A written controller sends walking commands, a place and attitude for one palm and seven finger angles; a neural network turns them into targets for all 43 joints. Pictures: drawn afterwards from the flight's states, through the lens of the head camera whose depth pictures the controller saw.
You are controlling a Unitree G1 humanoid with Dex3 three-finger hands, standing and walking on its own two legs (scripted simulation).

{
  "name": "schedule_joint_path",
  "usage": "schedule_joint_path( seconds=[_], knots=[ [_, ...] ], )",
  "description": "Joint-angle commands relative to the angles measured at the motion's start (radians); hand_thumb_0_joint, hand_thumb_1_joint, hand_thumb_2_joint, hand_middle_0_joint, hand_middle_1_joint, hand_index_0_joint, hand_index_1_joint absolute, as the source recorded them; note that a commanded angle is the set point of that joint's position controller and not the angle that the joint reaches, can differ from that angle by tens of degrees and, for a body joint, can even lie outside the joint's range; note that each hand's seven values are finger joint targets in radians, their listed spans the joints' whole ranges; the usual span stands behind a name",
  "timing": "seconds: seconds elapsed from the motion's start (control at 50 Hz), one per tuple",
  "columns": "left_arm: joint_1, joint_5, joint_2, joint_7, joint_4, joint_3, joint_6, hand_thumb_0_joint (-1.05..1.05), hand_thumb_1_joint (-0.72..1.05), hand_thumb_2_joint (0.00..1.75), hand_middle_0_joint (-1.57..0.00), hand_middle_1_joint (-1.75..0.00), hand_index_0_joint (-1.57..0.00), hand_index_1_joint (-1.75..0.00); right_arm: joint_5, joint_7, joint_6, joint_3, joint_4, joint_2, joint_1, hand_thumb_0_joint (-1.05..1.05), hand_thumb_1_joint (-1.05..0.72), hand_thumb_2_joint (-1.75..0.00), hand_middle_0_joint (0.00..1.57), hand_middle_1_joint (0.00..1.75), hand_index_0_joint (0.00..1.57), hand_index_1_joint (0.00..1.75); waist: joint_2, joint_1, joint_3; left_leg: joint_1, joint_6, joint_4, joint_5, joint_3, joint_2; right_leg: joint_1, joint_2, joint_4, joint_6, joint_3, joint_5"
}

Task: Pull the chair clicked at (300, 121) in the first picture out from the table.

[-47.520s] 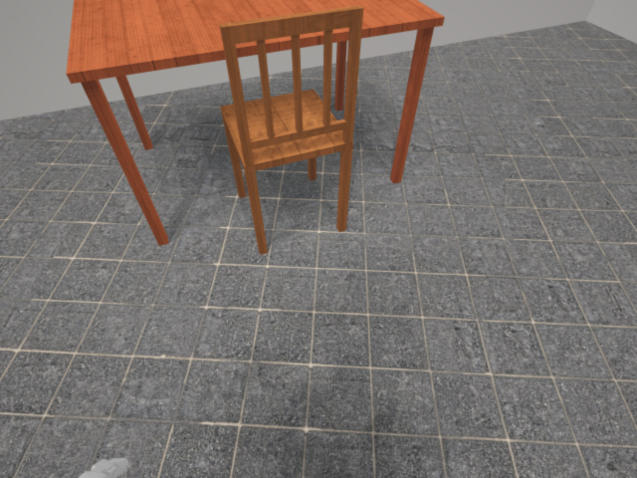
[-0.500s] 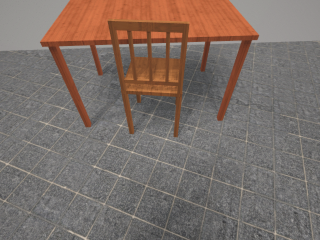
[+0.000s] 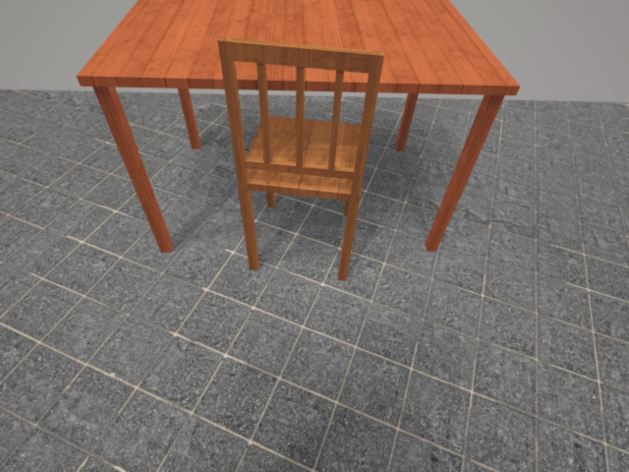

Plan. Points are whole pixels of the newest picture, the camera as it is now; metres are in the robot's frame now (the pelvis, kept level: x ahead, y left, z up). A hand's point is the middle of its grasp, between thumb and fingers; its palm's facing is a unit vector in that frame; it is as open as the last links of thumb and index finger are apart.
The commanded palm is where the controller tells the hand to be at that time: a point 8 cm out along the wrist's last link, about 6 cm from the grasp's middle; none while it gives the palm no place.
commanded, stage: take the last steps up to it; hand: left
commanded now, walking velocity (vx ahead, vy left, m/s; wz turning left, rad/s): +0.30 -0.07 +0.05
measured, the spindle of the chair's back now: (299, 120) +0.95 +0.07 -0.07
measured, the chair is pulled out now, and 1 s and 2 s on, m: -0.08 -0.08 -0.08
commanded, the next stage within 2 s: come to a stop and stand still in 0.66 s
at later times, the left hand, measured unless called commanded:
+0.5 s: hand out of the picture +0.10 +0.12 -0.18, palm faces +0.09 -0.99 -0.12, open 7.4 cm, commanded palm none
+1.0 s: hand (266, 350) +0.35 +0.09 -0.17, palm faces +0.09 -0.97 -0.21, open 7.4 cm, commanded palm none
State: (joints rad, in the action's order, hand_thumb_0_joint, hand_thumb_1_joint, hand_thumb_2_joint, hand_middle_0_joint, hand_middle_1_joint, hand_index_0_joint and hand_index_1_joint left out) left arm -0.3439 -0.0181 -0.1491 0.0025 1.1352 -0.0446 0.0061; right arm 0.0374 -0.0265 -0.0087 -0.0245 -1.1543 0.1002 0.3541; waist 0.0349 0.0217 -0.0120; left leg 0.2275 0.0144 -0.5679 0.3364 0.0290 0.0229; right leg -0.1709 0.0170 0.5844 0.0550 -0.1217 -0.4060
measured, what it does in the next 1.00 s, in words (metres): walks ahead: right foot, then left foot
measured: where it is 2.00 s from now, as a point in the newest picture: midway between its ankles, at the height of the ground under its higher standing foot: (343, 429)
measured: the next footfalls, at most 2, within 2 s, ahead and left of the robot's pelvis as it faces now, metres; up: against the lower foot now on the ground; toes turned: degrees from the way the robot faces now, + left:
right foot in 0.16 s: +0.08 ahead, -0.12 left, +0.00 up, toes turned -2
left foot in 0.44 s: +0.21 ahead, +0.11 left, +0.00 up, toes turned +11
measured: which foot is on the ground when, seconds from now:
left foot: down 0.00-0.16, up 0.18-0.42, down 0.44-0.68, up 0.70-0.86, down 0.88-1.00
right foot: up 0.00-0.14, down 0.16-0.46, up 0.48-0.66, down 0.68-1.00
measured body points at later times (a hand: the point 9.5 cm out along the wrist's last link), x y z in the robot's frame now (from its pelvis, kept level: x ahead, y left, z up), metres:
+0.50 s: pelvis +0.16 -0.03 -0.01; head +0.19 -0.02 +0.44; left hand +0.10 +0.18 -0.17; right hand +0.24 -0.26 -0.15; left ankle +0.17 +0.10 -0.73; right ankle +0.05 -0.12 -0.69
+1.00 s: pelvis +0.34 -0.09 +0.00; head +0.39 -0.09 +0.45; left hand +0.35 +0.15 -0.15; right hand +0.40 -0.32 -0.15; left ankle +0.30 +0.04 -0.73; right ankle +0.30 -0.19 -0.72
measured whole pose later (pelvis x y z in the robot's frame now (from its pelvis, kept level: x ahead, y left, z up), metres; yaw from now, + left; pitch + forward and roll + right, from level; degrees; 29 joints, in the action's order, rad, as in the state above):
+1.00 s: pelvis +0.34 -0.09 +0.00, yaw +2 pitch +1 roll +1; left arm -0.23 -0.01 -0.16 0.03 1.06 -0.04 0.02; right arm 0.01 -0.04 0.00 -0.03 -1.04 0.16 0.18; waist 0.02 -0.01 -0.09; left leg 0.21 0.01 -0.54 0.32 0.10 0.04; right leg -0.25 0.04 0.66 0.01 -0.07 -0.41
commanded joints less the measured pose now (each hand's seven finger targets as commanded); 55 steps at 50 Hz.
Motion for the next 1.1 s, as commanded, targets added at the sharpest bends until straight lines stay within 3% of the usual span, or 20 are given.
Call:
schedule_joint_path(
  seconds=[0.0,0.1,0.14,0.2,0.38,0.4,0.42,0.46,0.52,0.62,0.68,0.72,0.76,0.82,0.86,0.94,0.98,1.02,1.06,1.08],
  knots=[
    [0.127,-0.001,-0.06,-0.002,-0.137,-0.01,-0.038,0.0,0.9,0.9,-0.2,-0.3,-0.2,-0.3,0.009,-0.021,-0.025,-0.045,-0.028,0.188,0.274,0.0,-0.9,-0.9,0.2,0.3,0.2,0.3,-0.247,0.083,-0.128,-0.207,-0.26,0.31,-0.153,-0.512,0.339,-0.468,0.012,0.31,0.001,0.054,-0.14],
    [-0.025,0.006,-0.058,-0.02,-0.105,-0.031,-0.05,0.0,0.9,0.9,-0.2,-0.3,-0.2,-0.3,-0.004,-0.021,-0.035,-0.036,0.035,0.164,0.096,0.0,-0.9,-0.9,0.2,0.3,0.2,0.3,-0.093,-0.051,-0.011,0.135,-0.115,0.142,-0.054,-0.178,0.159,0.089,0.002,-0.094,-0.015,0.044,0.094],
    [-0.219,0.005,-0.185,0.004,-0.042,-0.063,-0.049,0.0,0.9,0.9,-0.2,-0.3,-0.2,-0.3,-0.019,-0.009,-0.033,-0.028,0.093,0.079,0.028,0.0,-0.9,-0.9,0.2,0.3,0.2,0.3,0.297,-0.129,-0.032,0.444,-0.037,-0.276,0.222,0.056,-0.023,0.275,0.329,-0.395,0.103,0.499,-0.192],
    [-0.089,-0.005,-0.125,0.024,-0.076,-0.046,-0.042,0.0,0.9,0.9,-0.2,-0.3,-0.2,-0.3,-0.012,0.005,-0.02,-0.045,0.114,0.085,-0.077,0.0,-0.9,-0.9,0.2,0.3,0.2,0.3,0.115,-0.07,-0.182,0.491,-0.034,-0.515,0.189,-0.032,0.084,0.053,0.36,-0.406,0.205,0.492,-0.156],
    [-0.062,0.01,-0.11,0.003,-0.053,-0.036,-0.072,0.0,0.9,0.9,-0.2,-0.3,-0.2,-0.3,-0.01,0.025,-0.042,-0.038,0.11,0.084,-0.022,0.0,-0.9,-0.9,0.2,0.3,0.2,0.3,0.027,0.024,-0.03,-0.028,-0.032,0.085,-0.147,0.135,0.007,0.008,0.145,-0.161,0.085,0.127,0.475],
    [-0.057,0.011,-0.085,0.0,-0.061,-0.03,-0.073,0.0,0.9,0.9,-0.2,-0.3,-0.2,-0.3,-0.004,0.015,-0.055,-0.052,0.077,0.145,0.087,0.0,-0.9,-0.9,0.2,0.3,0.2,0.3,-0.102,0.076,0.056,-0.269,-0.079,0.126,-0.24,0.013,0.092,-0.12,0.098,0.051,0.041,0.085,0.503],
    [-0.056,0.012,-0.052,-0.006,-0.098,-0.021,-0.074,0.0,0.9,0.9,-0.2,-0.3,-0.2,-0.3,0.012,0.0,-0.06,-0.079,0.046,0.264,0.227,0.0,-0.9,-0.9,0.2,0.3,0.2,0.3,-0.293,0.12,0.167,-0.506,-0.208,0.141,-0.347,-0.313,0.349,-0.37,-0.002,0.348,-0.016,0.003,0.196],
    [0.125,0.003,-0.085,-0.001,-0.169,-0.021,-0.071,0.0,0.9,0.9,-0.2,-0.3,-0.2,-0.3,0.008,-0.016,-0.046,-0.082,0.036,0.304,0.28,0.0,-0.9,-0.9,0.2,0.3,0.2,0.3,-0.227,0.144,0.068,-0.415,-0.296,0.205,-0.502,-0.449,0.502,-0.575,0.03,0.68,-0.015,0.131,-0.15],
    [0.124,0.005,-0.05,-0.023,-0.181,-0.031,-0.052,0.0,0.9,0.9,-0.2,-0.3,-0.2,-0.3,0.009,-0.02,-0.06,-0.062,0.11,0.238,0.023,0.0,-0.9,-0.9,0.2,0.3,0.2,0.3,-0.212,0.028,-0.091,-0.089,-0.173,0.267,-0.372,-0.194,0.4,-0.455,0.137,0.472,-0.032,0.16,-0.072],
    [-0.081,-0.005,-0.073,-0.035,-0.084,-0.037,-0.032,0.0,0.9,0.9,-0.2,-0.3,-0.2,-0.3,0.002,0.003,-0.023,-0.066,0.141,0.242,-0.104,0.0,-0.9,-0.9,0.2,0.3,0.2,0.3,-0.107,-0.067,-0.048,0.223,-0.058,0.159,0.181,0.032,0.187,0.049,0.002,0.053,-0.063,-0.05,0.134],
    [-0.18,-0.005,-0.275,-0.008,-0.083,-0.07,-0.039,0.0,0.9,0.9,-0.2,-0.3,-0.2,-0.3,-0.019,0.026,-0.005,-0.043,0.204,0.13,-0.146,0.0,-0.9,-0.9,0.2,0.3,0.2,0.3,0.296,-0.137,-0.021,0.376,-0.014,-0.435,0.33,0.078,0.003,0.085,0.359,-0.432,0.114,0.562,-0.214],
    [-0.069,-0.011,-0.225,0.011,-0.105,-0.059,-0.046,0.0,0.9,0.9,-0.2,-0.3,-0.2,-0.3,-0.019,0.02,-0.016,-0.05,0.207,0.155,-0.197,0.0,-0.9,-0.9,0.2,0.3,0.2,0.3,0.288,-0.094,-0.091,0.443,-0.02,-0.576,0.259,-0.02,0.066,0.019,0.369,-0.389,0.173,0.584,-0.089],
    [0.015,-0.018,-0.17,0.023,-0.125,-0.048,-0.048,0.0,0.9,0.9,-0.2,-0.3,-0.2,-0.3,-0.024,0.019,-0.02,-0.039,0.182,0.125,-0.17,0.0,-0.9,-0.9,0.2,0.3,0.2,0.3,0.174,-0.046,-0.069,0.317,-0.024,-0.391,0.246,-0.022,0.078,-0.016,0.336,-0.291,0.162,0.361,0.337],
    [0.068,0.006,-0.164,0.027,-0.119,-0.035,-0.049,0.0,0.9,0.9,-0.2,-0.3,-0.2,-0.3,-0.027,0.01,-0.019,-0.008,0.084,0.081,-0.006,0.0,-0.9,-0.9,0.2,0.3,0.2,0.3,0.013,0.019,0.057,-0.014,0.006,0.137,-0.228,0.056,-0.008,0.038,0.19,-0.066,0.045,0.127,0.818],
    [0.032,0.022,-0.126,0.034,-0.126,-0.014,-0.034,0.0,0.9,0.9,-0.2,-0.3,-0.2,-0.3,-0.026,-0.003,-0.026,-0.023,0.089,0.197,-0.005,0.0,-0.9,-0.9,0.2,0.3,0.2,0.3,-0.184,-0.02,0.137,-0.196,-0.085,0.099,-0.998,-0.102,0.201,-0.06,0.103,0.019,-0.055,0.066,0.479],
    [0.071,0.018,-0.15,0.04,-0.151,-0.032,0.002,0.0,0.9,0.9,-0.2,-0.3,-0.2,-0.3,-0.025,-0.027,0.022,-0.05,0.1,0.263,-0.002,0.0,-0.9,-0.9,0.2,0.3,0.2,0.3,-0.328,0.005,0.036,-0.3,-0.136,0.067,-1.514,-0.103,0.269,-0.194,0.017,0.133,-0.045,0.037,-0.034],
    [0.085,0.02,-0.158,0.036,-0.164,-0.039,0.009,0.0,0.9,0.9,-0.2,-0.3,-0.2,-0.3,-0.02,-0.03,0.034,-0.061,0.122,0.275,-0.038,0.0,-0.9,-0.9,0.2,0.3,0.2,0.3,-0.281,-0.004,0.04,-0.298,-0.145,0.038,-1.417,-0.099,0.266,-0.18,0.011,0.084,-0.038,0.059,-0.037],
    [0.018,0.012,-0.182,0.034,-0.155,-0.053,-0.001,0.0,0.9,0.9,-0.2,-0.3,-0.2,-0.3,-0.026,-0.03,0.039,-0.071,0.157,0.275,-0.098,0.0,-0.9,-0.9,0.2,0.3,0.2,0.3,-0.127,-0.05,0.123,-0.209,-0.082,-0.079,-1.076,-0.034,0.19,-0.009,0.053,-0.082,-0.039,0.095,0.499],
    [0.009,-0.001,-0.262,0.039,-0.143,-0.064,-0.01,0.0,0.9,0.9,-0.2,-0.3,-0.2,-0.3,-0.034,-0.011,0.058,-0.069,0.206,0.213,-0.139,0.0,-0.9,-0.9,0.2,0.3,0.2,0.3,0.19,-0.07,0.058,0.139,0.023,-0.34,0.169,0.047,-0.046,0.147,0.364,-0.157,0.094,0.339,1.332],
    [0.002,0.001,-0.254,0.047,-0.13,-0.062,-0.004,0.0,0.9,0.9,-0.2,-0.3,-0.2,-0.3,-0.029,-0.014,0.071,-0.068,0.203,0.187,-0.18,0.0,-0.9,-0.9,0.2,0.3,0.2,0.3,0.207,-0.091,0.014,0.226,0.012,-0.483,0.311,-0.042,-0.059,0.143,0.403,-0.148,0.108,0.352,1.439]
  ],
)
